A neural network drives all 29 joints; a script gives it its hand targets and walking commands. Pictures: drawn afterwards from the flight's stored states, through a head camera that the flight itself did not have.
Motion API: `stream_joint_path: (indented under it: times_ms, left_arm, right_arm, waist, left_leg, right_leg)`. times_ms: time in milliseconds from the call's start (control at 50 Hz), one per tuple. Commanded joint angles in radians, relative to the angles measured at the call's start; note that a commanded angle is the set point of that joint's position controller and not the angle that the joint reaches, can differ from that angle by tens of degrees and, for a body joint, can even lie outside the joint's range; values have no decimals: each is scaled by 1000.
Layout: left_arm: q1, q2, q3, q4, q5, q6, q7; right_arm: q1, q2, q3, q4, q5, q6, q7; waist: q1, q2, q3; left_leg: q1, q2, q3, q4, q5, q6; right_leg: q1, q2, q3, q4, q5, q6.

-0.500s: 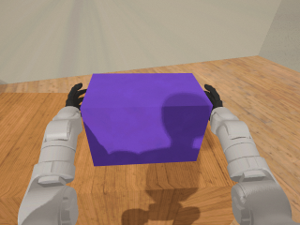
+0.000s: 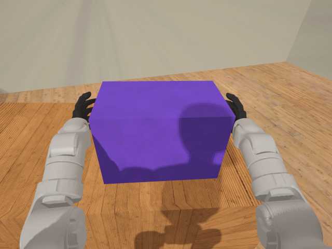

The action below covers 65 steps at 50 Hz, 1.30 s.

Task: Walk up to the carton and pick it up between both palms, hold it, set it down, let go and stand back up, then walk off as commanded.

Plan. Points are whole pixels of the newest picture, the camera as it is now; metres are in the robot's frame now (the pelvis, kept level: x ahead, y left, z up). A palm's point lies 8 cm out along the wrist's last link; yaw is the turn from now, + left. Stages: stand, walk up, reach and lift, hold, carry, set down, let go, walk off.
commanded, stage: hold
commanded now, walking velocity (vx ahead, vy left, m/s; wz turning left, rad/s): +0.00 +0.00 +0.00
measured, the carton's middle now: (160, 130) +0.40 +0.02 +0.16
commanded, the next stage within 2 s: set down in 0.44 s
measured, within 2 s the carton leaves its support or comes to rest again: neither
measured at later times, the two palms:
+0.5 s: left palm (81, 123) +0.38 +0.21 +0.19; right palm (237, 122) +0.39 -0.17 +0.20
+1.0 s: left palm (86, 128) +0.40 +0.21 +0.15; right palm (231, 126) +0.41 -0.17 +0.17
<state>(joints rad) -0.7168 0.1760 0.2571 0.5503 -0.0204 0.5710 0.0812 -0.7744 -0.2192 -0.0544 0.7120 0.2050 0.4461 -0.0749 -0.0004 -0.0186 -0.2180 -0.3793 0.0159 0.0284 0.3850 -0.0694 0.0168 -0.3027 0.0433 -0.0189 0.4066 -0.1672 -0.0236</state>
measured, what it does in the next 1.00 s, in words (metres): stands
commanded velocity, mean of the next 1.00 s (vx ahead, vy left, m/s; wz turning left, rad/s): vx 0.00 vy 0.00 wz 0.00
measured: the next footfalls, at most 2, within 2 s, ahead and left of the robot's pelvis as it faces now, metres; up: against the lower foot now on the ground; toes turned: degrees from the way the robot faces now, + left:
none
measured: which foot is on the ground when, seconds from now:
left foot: down 0.00-1.00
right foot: down 0.00-1.00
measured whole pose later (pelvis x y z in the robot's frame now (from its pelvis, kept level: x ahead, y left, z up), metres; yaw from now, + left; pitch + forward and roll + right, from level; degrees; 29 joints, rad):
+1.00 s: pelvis +0.00 +0.00 +0.00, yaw +0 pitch +3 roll -1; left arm -0.71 0.12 0.39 0.55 0.09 0.38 0.00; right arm -0.77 -0.17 -0.09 0.73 0.05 0.21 -0.04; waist 0.00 -0.02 -0.08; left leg -0.35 0.02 0.03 0.37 -0.07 0.01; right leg -0.29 0.04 -0.02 0.41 -0.18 -0.02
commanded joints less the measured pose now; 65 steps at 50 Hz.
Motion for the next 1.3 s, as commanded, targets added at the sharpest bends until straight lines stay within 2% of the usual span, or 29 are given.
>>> stream_joint_path:
  times_ms: [0,60,100,140,160,200,300,360,400,420,440,460,520,560,620,700,740,800,820,860,880,940,1020,1080,1100,1160,1180,1220,1280]
  left_arm:
    - [-731,-633,-385,-344,-83,-46,-240]
    - [-737,-641,-404,-367,-85,-48,-241]
    - [-713,-632,-392,-327,-79,-45,-240]
    - [-734,-629,-385,-354,-80,-49,-245]
    - [-759,-644,-413,-399,-92,-56,-241]
    - [-724,-644,-406,-338,-85,-48,-241]
    - [-717,-631,-388,-357,-76,-46,-244]
    - [-716,-631,-377,-321,-68,-42,-245]
    - [-725,-639,-398,-327,-73,-46,-246]
    - [-740,-638,-411,-366,-90,-53,-242]
    - [-778,-568,-356,-378,-58,-56,-235]
    - [-784,-579,-365,-394,-61,-62,-234]
    - [-801,-587,-338,-294,-48,-71,-244]
    - [-805,-601,-336,-307,-33,-89,-242]
    - [-735,-572,-278,-235,9,-112,-254]
    - [-673,-541,-211,-145,85,-137,-275]
    - [-647,-540,-198,-125,113,-144,-284]
    - [-662,-563,-255,-165,101,-177,-277]
    - [-662,-565,-250,-159,107,-189,-274]
    - [-644,-555,-259,-152,103,-210,-268]
    - [-656,-558,-279,-193,86,-225,-261]
    - [-605,-554,-299,-191,82,-246,-247]
    - [-606,-567,-359,-290,48,-283,-227]
    - [-549,-554,-361,-295,42,-298,-225]
    - [-529,-548,-357,-291,44,-296,-231]
    - [-489,-557,-382,-345,38,-305,-231]
    - [-484,-560,-385,-339,34,-307,-231]
    - [-464,-557,-381,-351,35,-315,-233]
    - [-465,-569,-393,-362,24,-318,-232]
  right_arm:
    - [-768,615,246,-414,100,-56,106]
    - [-766,609,239,-409,97,-62,107]
    - [-792,610,247,-422,96,-64,107]
    - [-769,622,247,-417,99,-61,106]
    - [-767,617,242,-426,97,-66,106]
    - [-773,613,238,-412,96,-64,107]
    - [-766,621,255,-423,106,-63,106]
    - [-749,599,226,-373,89,-58,106]
    - [-795,600,220,-409,84,-66,104]
    - [-783,620,243,-444,100,-70,106]
    - [-846,611,219,-376,111,-73,115]
    - [-844,611,226,-373,114,-81,117]
    - [-899,587,172,-353,71,-108,130]
    - [-901,611,191,-352,66,-136,137]
    - [-870,587,143,-279,15,-176,152]
    - [-771,557,75,-166,-51,-228,171]
    - [-731,527,43,-121,-75,-251,179]
    - [-707,537,31,-151,-97,-302,192]
    - [-715,543,37,-147,-100,-318,197]
    - [-679,560,52,-145,-120,-341,198]
    - [-694,580,89,-188,-108,-355,197]
    - [-669,578,137,-212,-96,-383,193]
    - [-634,613,214,-268,-63,-403,174]
    - [-592,631,261,-290,-53,-402,156]
    - [-571,634,271,-290,-48,-395,148]
    - [-548,639,315,-347,-27,-395,134]
    - [-527,639,321,-338,-24,-386,128]
    - [-515,653,347,-365,-28,-384,125]
    - [-525,653,348,-383,-30,-385,122]
  waist:
    - [-87,28,-395]
    - [-97,49,-406]
    - [-83,31,-391]
    - [-86,21,-393]
    - [-99,42,-437]
    - [-92,38,-400]
    - [-80,33,-407]
    - [-101,40,-357]
    - [-99,34,-373]
    - [-93,35,-421]
    - [-29,61,-375]
    - [-24,57,-397]
    - [-28,48,-367]
    - [-12,52,-390]
    - [9,36,-343]
    - [6,38,-257]
    - [-2,49,-221]
    - [-14,76,-270]
    - [0,69,-274]
    - [-1,53,-296]
    - [19,41,-353]
    - [26,42,-406]
    - [32,43,-511]
    - [45,10,-504]
    - [38,-8,-505]
    - [43,3,-569]
    - [26,-11,-554]
    - [38,-11,-563]
    - [27,-12,-556]
  left_leg:
    - [424,-27,-62,-94,-22,-5]
    - [438,-22,-68,-96,-29,-13]
    - [420,-25,-65,-95,-34,-2]
    - [413,-27,-60,-96,-38,0]
    - [449,-22,-64,-92,-9,-14]
    - [436,-20,-65,-96,-28,-11]
    - [431,-26,-67,-93,-23,-6]
    - [411,-24,-63,-100,-34,-7]
    - [429,-17,-71,-105,-53,-8]
    - [426,-23,-69,-94,-29,-9]
    - [451,-39,-30,-85,-9,-6]
    - [468,-35,-30,-77,5,-7]
    - [450,-29,-28,-99,-82,-7]
    - [457,-28,-26,-90,-50,-9]
    - [465,-23,-17,-106,-83,-3]
    - [457,-19,-7,-121,-141,0]
    - [463,-13,-7,-133,-166,-3]
    - [492,6,-19,-141,-198,-13]
    - [490,4,-12,-141,-194,-13]
    - [506,0,-7,-128,-155,-15]
    - [530,-1,4,-120,-112,-14]
    - [558,-4,-3,-100,-51,-18]
    - [592,-8,-7,-61,96,-26]
    - [570,-21,-1,-43,177,-17]
    - [580,-20,-6,-38,196,-15]
    - [569,-28,-6,-12,288,-26]
    - [563,-27,-11,-9,309,-30]
    - [542,-35,-8,-5,326,-24]
    - [508,-38,-11,-10,330,-26]
  right_leg:
    - [161,-24,77,-175,100,27]
    - [147,-24,73,-176,84,22]
    - [146,-23,76,-179,67,23]
    - [162,-28,78,-176,85,30]
    - [162,-21,70,-167,115,27]
    - [143,-18,72,-178,80,22]
    - [171,-23,76,-173,98,24]
    - [163,-26,79,-179,82,22]
    - [134,-21,69,-183,56,21]
    - [164,-22,74,-173,97,22]
    - [129,-15,43,-179,21,44]
    - [129,-15,44,-176,24,41]
    - [102,-17,37,-189,-74,36]
    - [118,-19,37,-180,-55,37]
    - [95,-20,20,-186,-111,38]
    - [91,-29,9,-190,-191,39]
    - [92,-25,-3,-187,-217,31]
    - [74,-20,-12,-178,-209,29]
    - [73,-22,-20,-175,-212,33]
    - [80,-27,-20,-177,-184,32]
    - [95,-29,-19,-177,-153,38]
    - [111,-33,-9,-177,-93,43]
    - [155,-25,-5,-156,68,52]
    - [212,-31,12,-143,226,76]
    - [232,-32,9,-136,272,82]
    - [293,-34,17,-102,454,90]
    - [307,-31,12,-95,492,93]
    - [332,-38,23,-83,559,100]
    - [342,-42,23,-67,610,107]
